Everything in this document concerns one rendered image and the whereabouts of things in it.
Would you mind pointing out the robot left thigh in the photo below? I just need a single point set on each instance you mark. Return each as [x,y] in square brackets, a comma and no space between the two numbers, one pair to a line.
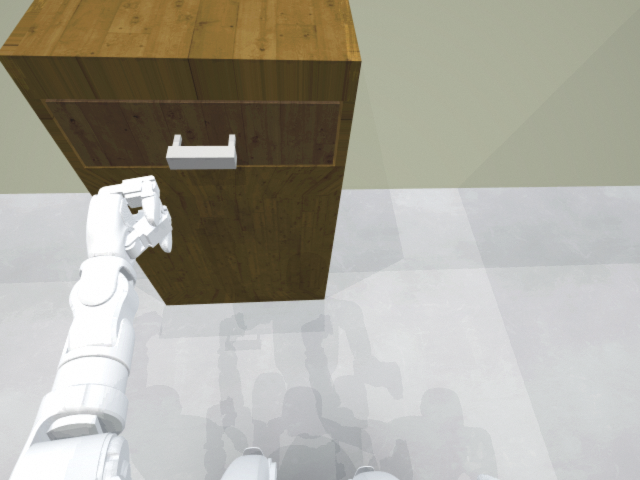
[251,467]

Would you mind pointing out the robot left shin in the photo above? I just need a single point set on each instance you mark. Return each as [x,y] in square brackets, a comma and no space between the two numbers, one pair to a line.
[252,451]

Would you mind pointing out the drawer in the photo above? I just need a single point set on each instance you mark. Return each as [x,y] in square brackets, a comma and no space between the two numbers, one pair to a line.
[107,132]

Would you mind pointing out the handle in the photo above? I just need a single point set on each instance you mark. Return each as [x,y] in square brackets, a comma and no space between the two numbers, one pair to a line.
[201,157]

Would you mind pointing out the left robot hand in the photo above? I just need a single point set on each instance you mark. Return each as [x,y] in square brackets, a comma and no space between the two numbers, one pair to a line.
[111,228]

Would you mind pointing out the left robot upper arm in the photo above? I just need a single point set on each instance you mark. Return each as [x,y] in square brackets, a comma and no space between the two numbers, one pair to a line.
[94,457]

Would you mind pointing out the robot left forearm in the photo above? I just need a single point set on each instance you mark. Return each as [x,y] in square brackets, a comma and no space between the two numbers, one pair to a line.
[88,394]

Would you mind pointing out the cabinet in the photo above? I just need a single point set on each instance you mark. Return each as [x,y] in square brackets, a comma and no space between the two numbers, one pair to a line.
[257,233]

